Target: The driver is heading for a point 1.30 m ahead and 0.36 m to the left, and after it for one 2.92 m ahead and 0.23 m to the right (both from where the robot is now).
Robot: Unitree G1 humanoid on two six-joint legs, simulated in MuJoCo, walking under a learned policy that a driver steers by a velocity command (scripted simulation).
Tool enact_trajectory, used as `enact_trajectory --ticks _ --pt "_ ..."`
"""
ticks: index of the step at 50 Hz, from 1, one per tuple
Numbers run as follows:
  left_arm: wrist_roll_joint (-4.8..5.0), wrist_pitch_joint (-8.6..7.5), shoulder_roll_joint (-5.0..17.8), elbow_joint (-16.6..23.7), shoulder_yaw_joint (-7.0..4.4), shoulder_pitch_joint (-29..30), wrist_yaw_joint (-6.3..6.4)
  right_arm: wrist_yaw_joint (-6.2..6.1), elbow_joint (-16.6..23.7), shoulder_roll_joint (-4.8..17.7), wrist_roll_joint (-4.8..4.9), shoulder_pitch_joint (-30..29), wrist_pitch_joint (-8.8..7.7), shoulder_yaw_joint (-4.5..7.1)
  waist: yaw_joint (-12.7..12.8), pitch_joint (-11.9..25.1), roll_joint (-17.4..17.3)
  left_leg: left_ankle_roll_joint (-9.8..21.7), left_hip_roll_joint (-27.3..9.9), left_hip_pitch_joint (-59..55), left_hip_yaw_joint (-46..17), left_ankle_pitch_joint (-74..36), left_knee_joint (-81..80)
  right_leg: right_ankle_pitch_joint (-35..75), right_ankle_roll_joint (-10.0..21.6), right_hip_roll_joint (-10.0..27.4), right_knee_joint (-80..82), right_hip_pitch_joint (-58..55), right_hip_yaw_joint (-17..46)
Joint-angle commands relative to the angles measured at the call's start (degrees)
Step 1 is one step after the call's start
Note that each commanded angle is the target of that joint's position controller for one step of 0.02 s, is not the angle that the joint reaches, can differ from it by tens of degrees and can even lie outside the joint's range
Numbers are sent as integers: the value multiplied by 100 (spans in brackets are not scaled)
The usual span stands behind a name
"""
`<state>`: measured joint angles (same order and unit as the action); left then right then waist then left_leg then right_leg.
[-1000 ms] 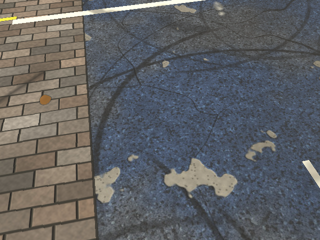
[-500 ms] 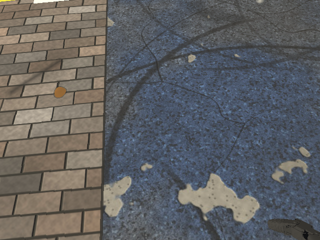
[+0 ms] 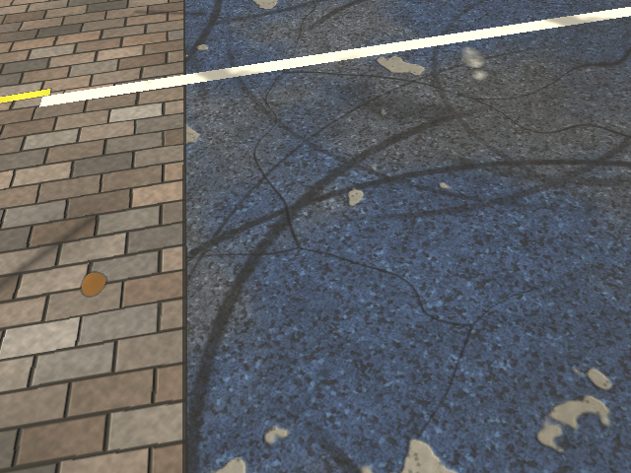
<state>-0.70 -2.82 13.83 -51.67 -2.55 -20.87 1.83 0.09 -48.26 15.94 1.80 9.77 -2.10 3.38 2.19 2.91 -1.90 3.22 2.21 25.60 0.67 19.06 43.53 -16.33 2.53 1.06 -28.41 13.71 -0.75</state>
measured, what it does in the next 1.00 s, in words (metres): walks ahead: left foot, then right foot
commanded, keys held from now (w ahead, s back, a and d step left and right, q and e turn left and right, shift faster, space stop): w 1.00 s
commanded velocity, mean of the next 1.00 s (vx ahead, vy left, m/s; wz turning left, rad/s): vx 0.46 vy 0.00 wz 0.00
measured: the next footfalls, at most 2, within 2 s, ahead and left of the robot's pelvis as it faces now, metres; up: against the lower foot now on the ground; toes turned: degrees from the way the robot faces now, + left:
left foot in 0.36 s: +0.29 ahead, +0.17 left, +0.00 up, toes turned +3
right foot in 0.90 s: +0.63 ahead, -0.05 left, +0.00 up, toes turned -1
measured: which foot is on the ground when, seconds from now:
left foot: up 0.00-0.34, down 0.36-0.92, up 0.94-1.00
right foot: down 0.00-0.38, up 0.40-0.88, down 0.90-1.00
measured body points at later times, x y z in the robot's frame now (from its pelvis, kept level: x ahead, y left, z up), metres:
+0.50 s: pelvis +0.22 +0.08 +0.00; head +0.24 +0.09 +0.45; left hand +0.22 +0.35 -0.14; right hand +0.36 -0.18 -0.12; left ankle +0.25 +0.17 -0.74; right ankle +0.11 -0.08 -0.64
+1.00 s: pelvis +0.50 +0.04 -0.01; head +0.53 +0.03 +0.44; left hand +0.67 +0.30 -0.11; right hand +0.51 -0.23 -0.16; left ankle +0.35 +0.17 -0.65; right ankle +0.59 -0.04 -0.74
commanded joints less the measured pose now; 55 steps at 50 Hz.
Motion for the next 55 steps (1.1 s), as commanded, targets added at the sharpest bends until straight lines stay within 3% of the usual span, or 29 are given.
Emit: enact_trajectory --ticks 1,3,5,9,12,15,17,18,19,20,21,22,23,25,27,29,34,37,40,43,44,45,46,47,48,49,50,52,55 --pt "100 -272 874 295 -197 27 -25 38 425 573 -93 -460 -231 157 -118 -765 964 34 -443 2393 -491 -415 918 -1617 804 1646 2246 -1256 2508" --pt "113 -299 676 171 -140 -261 -47 67 393 390 -150 -656 -232 134 -13 -590 786 -99 -516 2206 -320 -1041 849 -538 667 1395 2235 -1419 1794" --pt "91 -284 625 61 -128 -509 -48 96 398 221 -118 -801 -213 92 70 -529 828 -234 -521 1998 -154 -1420 509 90 655 1227 2241 -1449 1315" --pt "87 -222 846 -43 -180 -704 -20 153 552 66 -62 -1423 -232 -5 310 -719 934 -387 -452 1313 71 -1842 -608 571 656 1117 2261 -1128 789" --pt "139 -185 954 -165 -223 -839 -41 215 631 126 -18 -1685 -265 -39 404 -879 979 -338 -418 969 152 -1713 -1074 702 706 1241 2143 -1129 723" --pt "208 -139 1025 -255 -281 -772 -61 261 677 313 -2 -1627 -307 -21 231 -960 1042 -78 -437 631 93 -1329 -1402 983 657 1499 1922 -1341 797" --pt "220 -93 1079 -223 -307 -512 -64 238 458 553 -34 -860 -322 98 -269 -575 1025 141 -228 -518 261 -1227 -1595 2455 497 1397 1136 -1257 568" --pt "188 -83 961 -190 -268 -444 -66 189 132 823 -20 124 -316 251 -695 35 828 313 -188 -1845 244 -1261 -1614 3189 333 1090 28 -897 257" --pt "58 -96 716 10 -161 -392 -63 117 -109 1286 -84 1271 -295 387 -1101 1003 -53 673 -1301 -3663 -1054 -1107 -1508 1940 87 722 -1933 353 -55" --pt "102 -231 -29 100 34 -929 -83 157 -236 1615 -119 1581 -251 419 -791 1659 -1735 1493 -2438 -5003 -3789 424 -2495 -1442 -243 -332 -3772 2358 82" --pt "265 -367 574 50 -110 -630 -99 171 -198 1098 -97 1309 -275 272 -886 1242 -1147 1396 -2367 -4559 -4052 933 -2890 -1530 -168 -51 -4586 2952 775" --pt "359 -446 856 190 -190 -163 -122 160 -119 812 -94 844 -302 184 -766 518 -873 1178 -2197 -3903 -3198 499 -2899 -1024 -33 244 -4709 3253 670" --pt "312 -462 850 208 -198 72 -90 169 -35 662 -113 431 -318 136 -580 192 -368 1034 -1961 -3163 -2539 -188 -2989 -462 -4 524 -4508 2998 537" --pt "183 -390 679 222 -235 149 -62 191 -13 378 -216 74 -348 58 -273 -126 -288 925 -1550 -2217 -1691 -1130 -3270 152 -18 797 -3999 2448 524" --pt "171 -281 447 237 -209 89 -80 175 -133 369 -195 194 -382 57 -143 -220 -303 1003 -1465 -1910 -1330 -1762 -3468 291 -74 839 -3709 2263 456" --pt "126 -211 443 389 -210 414 -79 121 -252 505 -178 365 -406 79 -125 -426 -154 1068 -1465 -1795 -1069 -2258 -3600 599 -191 852 -3251 2531 388" --pt "114 -261 292 781 -92 1629 -194 0 -399 702 -140 754 -349 83 -426 -702 -70 853 -1188 -1718 -466 -2431 -3771 2109 -237 586 -1151 2362 119" --pt "167 -285 310 975 -41 2226 -291 -19 -576 789 -78 1177 -314 90 -629 -818 -20 827 -1318 -2133 -446 -2248 -3735 2361 -181 420 -496 2284 45" --pt "182 -316 411 1179 -39 2581 -400 -43 -717 824 -62 1407 -214 111 -629 -857 -29 765 -1617 -2897 -498 -2622 -3396 1986 -14 347 -147 2471 121" --pt "176 -324 715 1125 -151 2112 -439 -64 -698 973 -83 1269 -126 163 -242 -409 -267 601 -1663 -3274 -432 -4434 -2557 1294 234 23 -31 1526 -105" --pt "171 -319 915 905 -269 1344 -414 -65 -671 937 -102 1166 -83 144 180 61 -274 481 -1447 -3120 -252 -5199 -1642 1341 400 -161 84 469 -267" --pt "131 -306 1213 626 -390 280 -359 -70 -575 794 -159 1142 -73 67 598 800 -131 312 -1171 -2186 -86 -4563 -256 1523 679 249 -143 -1272 153" --pt "21 -278 1794 472 -535 -463 -328 0 -478 105 -192 1833 -179 -148 430 1798 1119 -121 -241 252 169 -1970 2142 677 1631 1822 5 -3747 2759" --pt "89 -253 1355 429 -404 -533 -334 41 -597 186 -128 1771 -327 -154 480 2176 1438 -114 121 1140 -623 1311 3065 161 1847 2237 942 -4030 4361" --pt "125 -254 1061 497 -289 -27 -322 72 -407 777 45 1176 -428 10 433 1191 1139 0 -267 1660 -760 1116 3416 -74 1489 2011 1098 -3262 3584" --pt "113 -254 900 610 -234 485 -308 60 -295 809 104 755 -471 17 264 532 769 47 -587 1639 -578 571 3197 219 1294 1782 1266 -2300 2762" --pt "81 -268 736 635 -182 830 -329 27 -276 720 38 573 -455 29 77 60 440 16 -804 1441 -469 173 2776 636 1183 1540 1503 -1441 2180" --pt "17 -325 584 629 -137 1098 -366 -10 -362 497 -61 800 -298 47 -272 -157 603 -50 -1043 752 -502 -264 2277 968 1051 1216 1891 -535 1576" --pt "35 -393 776 479 -183 947 -349 -42 -305 330 -114 678 -155 30 -375 -349 550 -215 -1117 851 -419 -720 1718 1384 1171 1131 2212 -175 1098"
Velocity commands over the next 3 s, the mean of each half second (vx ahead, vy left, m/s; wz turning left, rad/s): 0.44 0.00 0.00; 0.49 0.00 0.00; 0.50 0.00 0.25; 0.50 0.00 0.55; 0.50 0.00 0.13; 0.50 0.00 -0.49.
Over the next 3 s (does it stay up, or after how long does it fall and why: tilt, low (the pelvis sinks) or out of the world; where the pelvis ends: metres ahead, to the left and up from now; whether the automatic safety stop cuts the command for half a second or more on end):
stays up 1.54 0.38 -0.02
